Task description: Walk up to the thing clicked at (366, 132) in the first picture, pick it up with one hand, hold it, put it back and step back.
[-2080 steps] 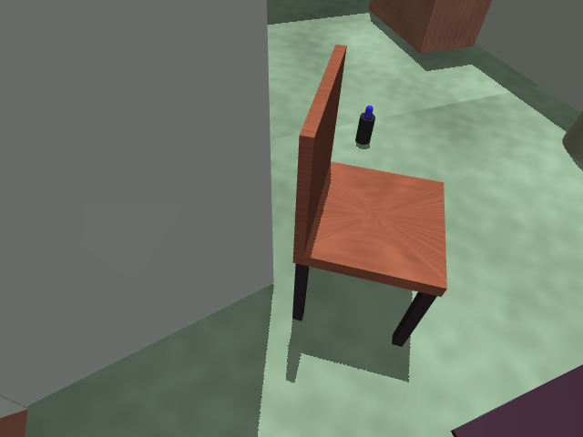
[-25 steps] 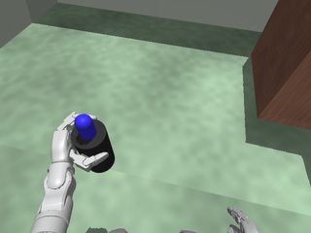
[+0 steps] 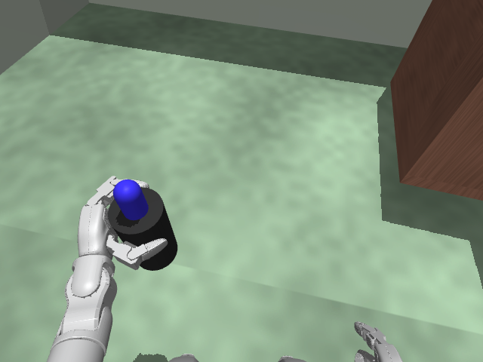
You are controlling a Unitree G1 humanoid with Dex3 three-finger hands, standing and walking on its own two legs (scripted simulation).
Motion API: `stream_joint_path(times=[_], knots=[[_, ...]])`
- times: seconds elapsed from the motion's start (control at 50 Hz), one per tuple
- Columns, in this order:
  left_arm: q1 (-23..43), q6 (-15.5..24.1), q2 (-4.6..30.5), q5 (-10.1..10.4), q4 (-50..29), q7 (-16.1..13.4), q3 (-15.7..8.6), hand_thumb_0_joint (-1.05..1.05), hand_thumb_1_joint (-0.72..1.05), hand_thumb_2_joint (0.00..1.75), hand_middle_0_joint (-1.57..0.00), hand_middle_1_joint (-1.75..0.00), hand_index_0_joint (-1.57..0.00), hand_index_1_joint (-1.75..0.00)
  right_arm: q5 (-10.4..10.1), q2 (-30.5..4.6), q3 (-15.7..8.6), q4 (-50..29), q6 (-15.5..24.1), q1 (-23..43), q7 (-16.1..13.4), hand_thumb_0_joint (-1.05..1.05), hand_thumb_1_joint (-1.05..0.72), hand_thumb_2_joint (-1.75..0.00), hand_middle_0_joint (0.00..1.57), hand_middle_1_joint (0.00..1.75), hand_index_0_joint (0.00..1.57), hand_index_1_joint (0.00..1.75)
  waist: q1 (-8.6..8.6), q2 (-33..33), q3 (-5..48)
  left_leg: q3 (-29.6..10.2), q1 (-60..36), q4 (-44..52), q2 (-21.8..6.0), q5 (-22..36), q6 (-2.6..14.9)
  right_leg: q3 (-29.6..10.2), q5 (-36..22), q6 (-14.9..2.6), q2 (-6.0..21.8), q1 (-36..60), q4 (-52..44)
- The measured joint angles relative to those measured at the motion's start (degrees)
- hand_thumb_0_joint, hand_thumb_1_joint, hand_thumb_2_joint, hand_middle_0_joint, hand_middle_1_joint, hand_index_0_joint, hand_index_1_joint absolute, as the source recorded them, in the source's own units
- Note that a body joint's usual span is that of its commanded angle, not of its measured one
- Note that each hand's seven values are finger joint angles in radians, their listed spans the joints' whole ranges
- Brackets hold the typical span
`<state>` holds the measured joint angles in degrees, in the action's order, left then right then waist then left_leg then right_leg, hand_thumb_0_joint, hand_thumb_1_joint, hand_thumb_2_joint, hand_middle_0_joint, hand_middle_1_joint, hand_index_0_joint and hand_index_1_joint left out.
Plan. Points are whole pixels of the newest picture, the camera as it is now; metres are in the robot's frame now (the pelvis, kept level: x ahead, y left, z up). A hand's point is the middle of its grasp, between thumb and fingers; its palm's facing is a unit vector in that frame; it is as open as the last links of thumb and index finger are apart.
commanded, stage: hold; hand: left
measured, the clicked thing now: (143, 223) +0.33 +0.17 +0.03
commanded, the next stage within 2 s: crouch in 0.90 s
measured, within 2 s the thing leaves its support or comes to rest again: neither
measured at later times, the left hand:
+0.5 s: hand (137, 222) +0.33 +0.18 +0.04, palm faces +0.15 -0.99 +0.00, open 11.3 cm
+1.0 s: hand (135, 219) +0.33 +0.18 +0.04, palm faces +0.14 -0.99 -0.01, open 11.3 cm
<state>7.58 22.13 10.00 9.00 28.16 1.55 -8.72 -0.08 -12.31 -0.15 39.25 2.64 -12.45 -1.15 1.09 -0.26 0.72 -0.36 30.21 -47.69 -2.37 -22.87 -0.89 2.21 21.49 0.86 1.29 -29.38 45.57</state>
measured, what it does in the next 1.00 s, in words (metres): stands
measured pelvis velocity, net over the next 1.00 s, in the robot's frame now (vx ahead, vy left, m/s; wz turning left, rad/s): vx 0.00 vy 0.01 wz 0.00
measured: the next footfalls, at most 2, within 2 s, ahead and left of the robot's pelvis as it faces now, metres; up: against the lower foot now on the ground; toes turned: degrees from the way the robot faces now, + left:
none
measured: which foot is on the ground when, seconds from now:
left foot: down 0.00-1.00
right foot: down 0.00-1.00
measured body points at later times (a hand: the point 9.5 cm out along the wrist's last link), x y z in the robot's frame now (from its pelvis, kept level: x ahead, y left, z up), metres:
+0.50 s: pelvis +0.00 +0.00 +0.00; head +0.04 +0.01 +0.45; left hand +0.31 +0.23 +0.04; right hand +0.14 -0.24 -0.11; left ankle +0.02 +0.13 -0.70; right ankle +0.02 -0.13 -0.70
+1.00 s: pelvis +0.00 +0.01 +0.00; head +0.04 +0.01 +0.45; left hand +0.32 +0.23 +0.04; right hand +0.14 -0.24 -0.11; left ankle +0.02 +0.13 -0.70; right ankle +0.02 -0.13 -0.70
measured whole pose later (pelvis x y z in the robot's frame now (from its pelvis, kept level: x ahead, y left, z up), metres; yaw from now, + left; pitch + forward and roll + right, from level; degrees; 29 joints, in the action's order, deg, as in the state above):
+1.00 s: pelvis +0.00 +0.01 +0.00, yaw +0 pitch +6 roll -2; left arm 6.9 21.0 10.1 8.5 25.8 0.7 -8.0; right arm -0.2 -12.0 -0.1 38.9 2.8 -12.7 -1.2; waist 1.1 -0.5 1.1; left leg -0.3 30.7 -48.7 -2.3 -23.6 -0.5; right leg 2.0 21.7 1.3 1.3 -29.6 45.8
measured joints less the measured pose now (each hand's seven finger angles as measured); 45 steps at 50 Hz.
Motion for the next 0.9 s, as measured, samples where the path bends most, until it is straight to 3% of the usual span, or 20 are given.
stream_joint_path(times=[0.9], knots=[[-0.2, -0.8, 0.2, -0.4, -1.5, -0.7, 0.8, -0.05, -0.58, 1.05, -0.65, -1.02, -0.68, -1.04, -0.1, 0.2, 0.0, -0.2, 0.1, -0.1, -0.1, 0.01, -0.91, -0.9, 0.2, 0.3, 0.2, 0.3, 0.02, -0.3, 0.4, 0.0, 0.6, -1.1, 0.0, -0.8, 0.34, -0.1, 0.3, 0.35, 0.0, -0.3, 0.4]])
